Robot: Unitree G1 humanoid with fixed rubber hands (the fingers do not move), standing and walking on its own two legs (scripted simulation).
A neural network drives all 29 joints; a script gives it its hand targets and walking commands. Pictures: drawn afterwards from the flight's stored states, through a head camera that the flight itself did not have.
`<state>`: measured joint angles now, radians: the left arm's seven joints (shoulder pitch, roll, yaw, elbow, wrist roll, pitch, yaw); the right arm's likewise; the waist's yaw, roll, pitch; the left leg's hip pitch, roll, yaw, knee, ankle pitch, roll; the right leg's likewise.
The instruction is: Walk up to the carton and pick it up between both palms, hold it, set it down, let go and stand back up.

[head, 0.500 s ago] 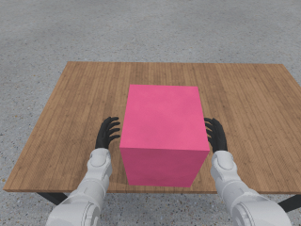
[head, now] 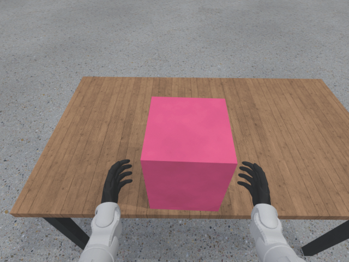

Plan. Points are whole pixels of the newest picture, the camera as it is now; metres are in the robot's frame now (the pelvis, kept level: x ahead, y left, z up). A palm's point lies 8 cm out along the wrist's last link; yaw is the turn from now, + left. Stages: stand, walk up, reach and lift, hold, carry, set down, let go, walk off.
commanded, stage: set down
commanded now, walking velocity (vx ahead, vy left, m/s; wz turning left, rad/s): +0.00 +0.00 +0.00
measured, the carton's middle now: (186, 155) +0.42 -0.02 -0.01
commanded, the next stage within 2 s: none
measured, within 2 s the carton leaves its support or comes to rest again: neither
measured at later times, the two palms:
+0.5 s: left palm (97, 232) +0.23 +0.19 -0.03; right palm (277, 231) +0.21 -0.21 -0.03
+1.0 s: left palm (101, 235) +0.23 +0.18 -0.04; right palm (282, 234) +0.21 -0.23 -0.04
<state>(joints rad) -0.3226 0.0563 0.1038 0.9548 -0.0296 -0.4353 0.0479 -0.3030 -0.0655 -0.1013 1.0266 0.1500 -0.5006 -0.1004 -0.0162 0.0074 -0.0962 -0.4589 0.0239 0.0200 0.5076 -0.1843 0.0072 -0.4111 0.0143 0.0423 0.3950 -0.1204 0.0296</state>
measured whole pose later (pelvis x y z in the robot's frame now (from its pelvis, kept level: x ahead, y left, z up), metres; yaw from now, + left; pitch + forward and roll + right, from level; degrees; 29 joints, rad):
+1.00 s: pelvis +0.02 -0.01 +0.01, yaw +0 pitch -2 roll -1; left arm 0.12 0.13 0.00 0.56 -0.09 -0.21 0.03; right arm 0.14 -0.12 -0.03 0.66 0.15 -0.36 -0.03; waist -0.02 0.00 0.01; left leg -0.20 0.02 0.02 0.45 -0.22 0.00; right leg -0.18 0.02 0.04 0.39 -0.18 0.01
